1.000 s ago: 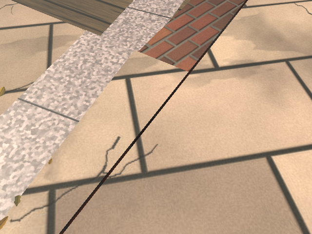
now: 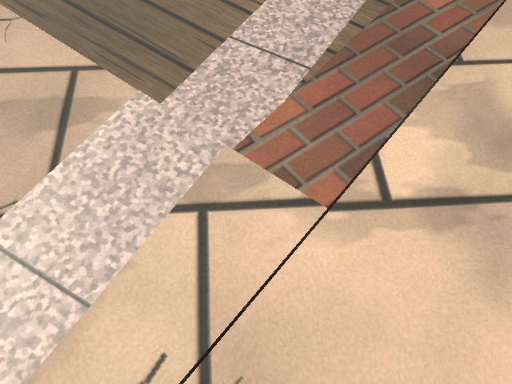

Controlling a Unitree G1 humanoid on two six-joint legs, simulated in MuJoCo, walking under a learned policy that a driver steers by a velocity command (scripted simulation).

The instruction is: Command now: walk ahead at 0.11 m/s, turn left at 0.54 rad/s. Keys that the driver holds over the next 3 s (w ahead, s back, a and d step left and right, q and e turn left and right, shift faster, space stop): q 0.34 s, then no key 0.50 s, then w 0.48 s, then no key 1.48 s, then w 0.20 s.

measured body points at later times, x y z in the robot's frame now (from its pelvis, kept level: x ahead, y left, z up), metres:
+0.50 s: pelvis +0.08 -0.06 +0.02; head +0.11 -0.07 +0.46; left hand +0.12 +0.25 -0.07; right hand +0.32 -0.28 -0.08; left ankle +0.05 +0.06 -0.66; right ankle +0.12 -0.17 -0.72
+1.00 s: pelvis +0.09 -0.04 +0.01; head +0.08 -0.04 +0.46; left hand +0.11 +0.25 -0.10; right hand +0.28 -0.24 -0.10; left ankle +0.01 +0.07 -0.72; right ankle +0.11 -0.15 -0.70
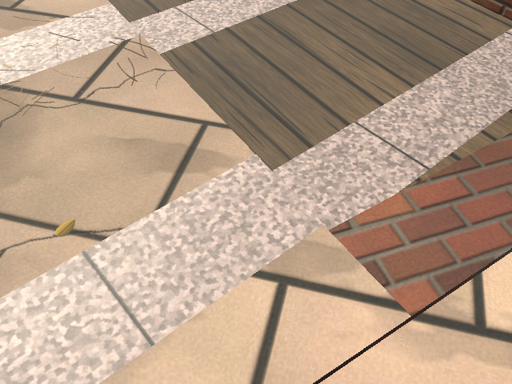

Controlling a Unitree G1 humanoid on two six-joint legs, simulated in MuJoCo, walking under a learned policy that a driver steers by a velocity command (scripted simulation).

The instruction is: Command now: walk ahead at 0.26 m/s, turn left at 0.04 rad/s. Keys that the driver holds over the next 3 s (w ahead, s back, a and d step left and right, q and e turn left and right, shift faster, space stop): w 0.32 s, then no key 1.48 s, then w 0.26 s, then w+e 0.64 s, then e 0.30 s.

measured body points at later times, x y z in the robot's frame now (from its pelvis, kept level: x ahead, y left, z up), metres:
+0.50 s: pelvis +0.16 -0.04 +0.01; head +0.20 -0.05 +0.46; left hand +0.14 +0.23 -0.12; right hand +0.39 -0.25 -0.08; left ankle +0.34 +0.10 -0.69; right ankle +0.04 -0.12 -0.73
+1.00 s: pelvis +0.26 -0.05 +0.00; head +0.25 -0.08 +0.45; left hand +0.31 +0.20 -0.13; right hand +0.41 -0.30 -0.13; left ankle +0.31 +0.10 -0.68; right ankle +0.27 -0.14 -0.73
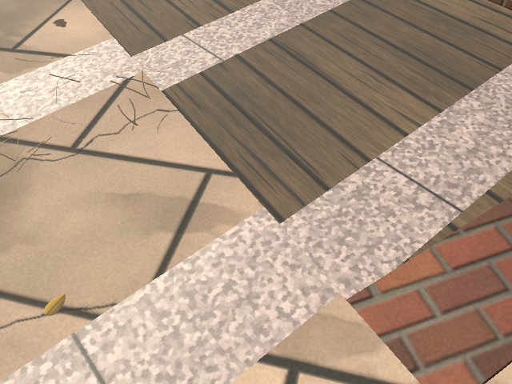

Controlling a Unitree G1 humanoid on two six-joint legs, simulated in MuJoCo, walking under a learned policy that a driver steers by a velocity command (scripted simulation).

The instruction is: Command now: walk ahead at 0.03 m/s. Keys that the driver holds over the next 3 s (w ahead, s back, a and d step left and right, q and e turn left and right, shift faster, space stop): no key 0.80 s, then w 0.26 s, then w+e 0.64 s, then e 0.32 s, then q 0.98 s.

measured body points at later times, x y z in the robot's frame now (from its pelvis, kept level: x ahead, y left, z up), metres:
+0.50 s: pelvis +0.01 +0.00 +0.01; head +0.01 +0.00 +0.46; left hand +0.08 +0.26 -0.13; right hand +0.07 -0.24 -0.14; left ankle +0.02 +0.17 -0.72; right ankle +0.01 -0.09 -0.73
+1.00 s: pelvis +0.02 +0.02 +0.02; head +0.01 +0.02 +0.47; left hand +0.02 +0.27 -0.14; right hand +0.06 -0.25 -0.13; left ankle +0.00 +0.15 -0.66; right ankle +0.01 -0.09 -0.73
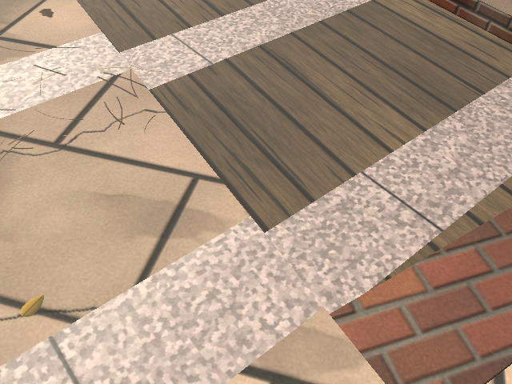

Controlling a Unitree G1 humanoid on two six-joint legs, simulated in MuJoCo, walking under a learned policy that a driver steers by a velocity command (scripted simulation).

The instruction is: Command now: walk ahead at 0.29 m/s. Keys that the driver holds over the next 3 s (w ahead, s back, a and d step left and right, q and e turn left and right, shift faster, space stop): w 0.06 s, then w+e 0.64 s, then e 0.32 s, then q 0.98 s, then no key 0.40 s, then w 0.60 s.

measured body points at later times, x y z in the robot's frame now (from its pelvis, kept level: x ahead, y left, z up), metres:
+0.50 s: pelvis +0.15 +0.05 +0.01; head +0.15 +0.05 +0.46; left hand +0.34 +0.27 -0.11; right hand +0.06 -0.17 -0.14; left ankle +0.05 +0.16 -0.73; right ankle +0.19 -0.10 -0.66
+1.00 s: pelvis +0.44 -0.11 +0.01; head +0.45 -0.12 +0.46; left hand +0.49 +0.13 -0.13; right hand +0.56 -0.42 -0.05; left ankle +0.60 -0.04 -0.70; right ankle +0.27 -0.17 -0.72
